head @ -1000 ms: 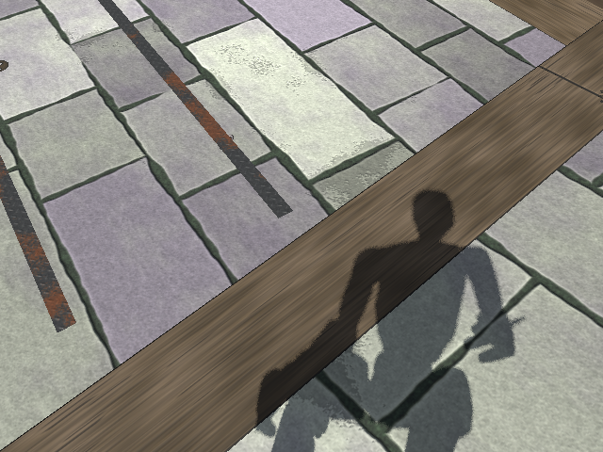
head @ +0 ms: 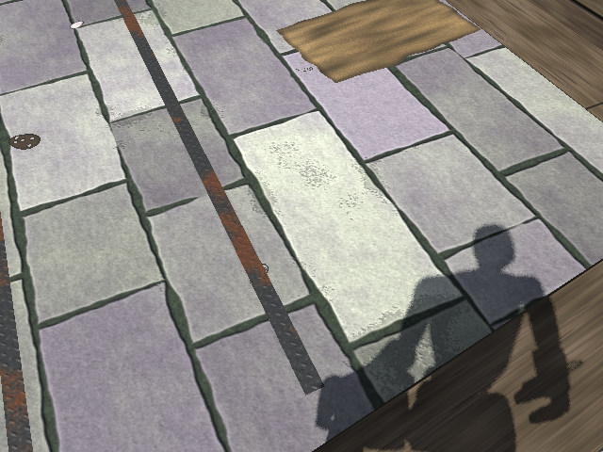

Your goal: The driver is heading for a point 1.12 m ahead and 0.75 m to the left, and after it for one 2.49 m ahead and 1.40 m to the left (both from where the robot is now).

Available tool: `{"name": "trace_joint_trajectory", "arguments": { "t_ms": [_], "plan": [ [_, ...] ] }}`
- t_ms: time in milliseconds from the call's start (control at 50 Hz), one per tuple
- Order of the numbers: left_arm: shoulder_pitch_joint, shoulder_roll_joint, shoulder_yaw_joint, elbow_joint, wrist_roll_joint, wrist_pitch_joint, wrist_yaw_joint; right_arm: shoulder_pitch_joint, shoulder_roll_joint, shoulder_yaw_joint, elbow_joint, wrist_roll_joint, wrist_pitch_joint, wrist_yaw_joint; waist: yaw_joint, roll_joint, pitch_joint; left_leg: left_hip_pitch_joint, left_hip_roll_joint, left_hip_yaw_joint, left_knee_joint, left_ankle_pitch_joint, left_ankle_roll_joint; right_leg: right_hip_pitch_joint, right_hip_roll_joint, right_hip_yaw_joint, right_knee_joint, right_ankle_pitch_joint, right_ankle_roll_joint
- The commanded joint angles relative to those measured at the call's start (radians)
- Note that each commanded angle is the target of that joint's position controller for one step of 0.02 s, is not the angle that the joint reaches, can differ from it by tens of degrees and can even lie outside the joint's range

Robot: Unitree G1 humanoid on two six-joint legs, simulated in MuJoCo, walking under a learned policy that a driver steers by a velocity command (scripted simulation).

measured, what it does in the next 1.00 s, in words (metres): goes down, turning left: left foot, then right foot 0.11 m lower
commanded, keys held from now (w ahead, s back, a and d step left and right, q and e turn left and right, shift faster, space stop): w+q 1.00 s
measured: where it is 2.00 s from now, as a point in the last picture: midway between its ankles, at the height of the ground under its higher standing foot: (183, 309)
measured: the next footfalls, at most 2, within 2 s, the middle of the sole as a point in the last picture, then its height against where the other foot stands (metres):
left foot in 0.26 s outside the picture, level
right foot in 0.94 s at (306, 374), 0.11 m lower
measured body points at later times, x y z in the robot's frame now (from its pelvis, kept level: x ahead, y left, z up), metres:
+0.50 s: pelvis +0.24 +0.08 +0.00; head +0.27 +0.10 +0.44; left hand +0.30 +0.37 -0.12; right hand +0.38 -0.18 -0.12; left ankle +0.24 +0.12 -0.75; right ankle +0.36 -0.08 -0.67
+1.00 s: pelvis +0.58 +0.10 -0.12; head +0.61 +0.10 +0.33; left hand +0.62 +0.44 -0.19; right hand +0.71 -0.17 -0.25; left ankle +0.28 +0.12 -0.67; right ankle +0.70 +0.05 -0.85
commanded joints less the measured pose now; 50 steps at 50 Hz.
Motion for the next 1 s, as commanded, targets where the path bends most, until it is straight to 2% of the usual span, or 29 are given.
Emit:
{"name": "trace_joint_trajectory", "arguments": {
  "t_ms": [20,80,160,200,220,240,260,280,300,320,340,360,400,440,480,540,620,660,720,780,820,860,880,900,920,940,960,980,1000],
  "plan": [
    [-0.006,0.100,0.023,-0.041,0.002,-0.015,-0.002,-0.053,0.001,0.010,-0.081,0.001,-0.002,0.013,-0.013,-0.130,0.047,-0.093,0.027,0.000,-0.094,0.113,-0.011,0.018,-0.260,0.113,-0.152,0.240,-0.104],
    [0.018,0.120,0.029,-0.027,0.002,-0.012,-0.001,-0.156,0.013,0.024,-0.123,0.000,-0.007,0.024,0.009,-0.135,0.071,-0.037,0.016,0.056,-0.262,0.188,0.011,0.019,-0.260,0.040,-0.142,0.263,-0.094],
    [0.062,0.160,0.042,-0.003,0.002,0.007,0.005,-0.231,-0.006,0.021,-0.166,-0.004,-0.012,0.039,0.025,-0.133,0.086,0.013,-0.018,0.117,-0.397,0.103,0.067,0.115,-0.283,-0.020,-0.074,0.413,-0.068],
    [0.066,0.188,0.048,0.004,0.003,0.021,0.011,-0.190,-0.021,0.012,-0.165,-0.010,-0.011,0.031,0.005,-0.151,0.044,0.111,-0.079,0.158,-0.417,-0.012,0.103,0.154,-0.280,-0.061,0.062,0.694,-0.051],
    [0.068,0.201,0.051,0.011,0.003,0.030,0.015,-0.118,-0.033,0.004,-0.150,-0.012,-0.014,0.023,-0.030,-0.158,0.001,0.191,-0.114,0.158,-0.437,-0.055,0.128,0.169,-0.283,-0.072,0.186,0.811,-0.044],
    [0.053,0.207,0.051,0.006,0.002,0.040,0.016,0.022,-0.054,-0.010,-0.108,-0.014,-0.024,0.012,-0.094,-0.128,-0.082,0.353,-0.156,0.155,-0.497,-0.042,0.157,0.132,-0.268,-0.092,0.392,0.812,-0.030],
    [0.052,0.192,0.044,-0.018,0.008,0.046,0.016,0.199,-0.121,-0.036,-0.059,-0.024,-0.031,-0.006,-0.170,-0.027,-0.193,0.617,-0.064,-0.010,-0.557,-0.111,0.204,-0.058,-0.244,-0.104,0.697,0.573,0.002],
    [0.101,0.065,0.018,-0.093,0.008,0.043,-0.007,0.155,-0.254,-0.064,-0.085,-0.003,-0.030,-0.019,-0.081,0.217,-0.280,0.935,0.237,-0.538,-0.625,-0.135,0.335,-0.520,-0.058,-0.063,1.042,-0.315,0.065],
    [-0.006,0.153,0.036,-0.118,0.012,0.032,-0.011,0.199,-0.250,-0.066,-0.112,0.023,-0.018,-0.025,-0.153,0.087,-0.354,0.968,0.283,-0.768,-0.750,-0.110,0.382,-0.649,-0.004,0.160,1.159,-0.337,0.071],
    [-0.089,0.160,0.036,-0.140,-0.004,0.021,-0.014,0.155,-0.218,-0.057,-0.092,0.025,-0.014,-0.033,-0.135,0.020,-0.206,0.875,0.257,-0.582,-0.749,0.023,0.353,-0.710,-0.069,0.200,1.139,-0.212,0.058],
    [-0.082,0.146,0.027,-0.131,-0.010,0.010,-0.010,0.108,-0.162,-0.042,-0.087,0.029,-0.019,-0.036,-0.091,-0.025,-0.101,0.716,0.219,-0.464,-0.752,0.175,0.320,-0.657,-0.108,0.193,1.042,-0.126,0.055],
    [-0.068,0.142,0.027,-0.118,-0.001,0.015,-0.005,0.064,-0.126,-0.030,-0.090,0.029,-0.027,-0.038,-0.045,-0.050,-0.047,0.597,0.162,-0.376,-0.763,0.298,0.281,-0.579,-0.136,0.202,0.949,-0.105,0.058],
    [-0.026,0.136,0.026,-0.111,0.026,0.055,-0.006,0.038,-0.086,-0.013,-0.094,0.036,-0.043,-0.033,0.001,-0.035,-0.048,0.494,0.104,-0.300,-0.795,0.372,0.259,-0.474,-0.143,0.205,0.863,-0.109,0.078],
    [-0.038,0.117,0.027,-0.117,0.026,0.084,-0.009,0.071,-0.103,-0.016,-0.081,0.040,-0.062,-0.028,0.009,-0.034,-0.040,0.456,0.071,-0.270,-0.817,0.390,0.264,-0.461,-0.132,0.193,0.781,-0.078,0.090],
    [-0.107,0.103,0.025,-0.139,0.023,0.091,-0.014,0.105,-0.120,-0.020,-0.074,0.038,-0.065,-0.028,-0.006,-0.025,-0.015,0.438,0.049,-0.264,-0.843,0.314,0.252,-0.496,-0.124,0.186,0.691,0.001,0.098],
    [-0.215,0.095,0.022,-0.170,0.030,0.092,-0.030,0.168,-0.132,-0.022,-0.062,0.038,-0.058,-0.032,-0.047,0.001,0.009,0.457,0.033,-0.281,-0.850,0.282,0.232,-0.539,-0.106,0.180,0.582,0.132,0.102],
    [-0.272,0.136,0.034,-0.175,0.025,0.081,-0.040,0.228,-0.136,-0.025,-0.066,0.023,-0.059,-0.037,-0.074,0.000,-0.008,0.558,0.058,-0.339,-0.801,0.316,0.248,-0.600,-0.104,0.210,0.586,0.219,0.079],
    [-0.367,0.181,0.052,-0.209,0.021,0.070,-0.037,0.340,-0.156,-0.032,-0.025,0.021,-0.069,-0.053,-0.115,-0.007,0.021,0.764,0.099,-0.437,-0.769,0.269,0.278,-0.819,-0.112,0.274,0.564,0.196,0.079],
    [-0.457,0.172,0.045,-0.237,0.030,0.053,-0.043,0.379,-0.164,-0.040,-0.020,0.017,-0.077,-0.069,-0.144,0.002,0.050,0.864,0.115,-0.476,-0.717,0.311,0.279,-0.918,-0.109,0.294,0.513,0.186,0.082],
    [-0.508,0.139,0.031,-0.267,0.024,0.045,-0.060,0.306,-0.143,-0.035,-0.029,0.011,-0.084,-0.077,-0.141,0.008,0.096,0.636,0.032,-0.429,-0.695,0.162,0.211,-0.688,-0.083,0.272,0.314,0.353,0.088],
    [-0.456,0.105,0.023,-0.254,0.008,0.043,-0.068,0.248,-0.124,-0.029,-0.041,0.019,-0.084,-0.076,-0.124,0.000,0.076,0.448,-0.016,-0.406,-0.658,0.069,0.164,-0.409,-0.066,0.261,0.219,0.478,0.075],
    [-0.395,0.116,0.028,-0.228,-0.002,0.042,-0.060,0.237,-0.126,-0.028,-0.041,0.014,-0.085,-0.085,-0.113,0.005,0.064,0.434,-0.034,-0.425,-0.587,0.047,0.132,-0.276,-0.074,0.286,0.163,0.499,0.074],
    [-0.359,0.132,0.033,-0.215,-0.004,0.036,-0.047,0.239,-0.129,-0.028,-0.036,-0.001,-0.085,-0.090,-0.105,0.009,0.066,0.508,-0.049,-0.438,-0.512,0.081,0.127,-0.277,-0.095,0.306,0.095,0.496,0.071],
    [-0.292,0.146,0.042,-0.191,-0.006,0.028,-0.030,0.261,-0.128,-0.026,-0.012,-0.010,-0.076,-0.094,-0.078,-0.011,0.032,0.567,-0.076,-0.426,-0.357,0.126,0.117,-0.225,-0.103,0.299,0.038,0.533,0.070],
    [-0.150,0.160,0.051,-0.140,0.000,0.019,-0.013,0.262,-0.143,-0.028,-0.004,-0.004,-0.070,-0.092,-0.015,-0.076,-0.027,0.580,-0.120,-0.376,-0.150,0.187,0.105,-0.096,-0.075,0.240,-0.030,0.585,0.077],
    [0.006,0.197,0.067,-0.088,0.017,0.010,-0.004,0.285,-0.131,-0.027,0.010,0.015,-0.065,-0.084,0.045,-0.151,-0.094,0.432,-0.154,-0.326,0.112,0.080,0.090,0.152,-0.092,0.222,0.023,0.576,0.078],
    [0.112,0.218,0.062,-0.077,0.044,0.000,-0.012,0.318,-0.045,-0.011,0.025,0.030,-0.063,-0.079,0.057,-0.223,-0.165,0.131,-0.225,-0.269,0.467,-0.555,0.079,0.418,-0.213,0.323,0.250,0.709,0.058],
    [0.183,0.238,0.054,-0.094,0.048,0.000,-0.033,0.470,0.014,0.003,0.004,0.064,-0.064,-0.099,-0.027,-0.355,-0.325,-0.096,-0.204,-0.218,0.740,-0.677,0.061,0.636,-0.440,0.512,0.502,1.118,0.047],
    [0.155,0.314,0.090,-0.101,0.006,0.016,-0.039,0.483,-0.048,0.006,-0.021,0.062,-0.064,-0.106,-0.019,-0.452,-0.464,-0.204,-0.162,-0.119,0.837,-0.516,0.045,0.609,-0.542,0.823,0.284,0.558,-0.089]
  ]
}}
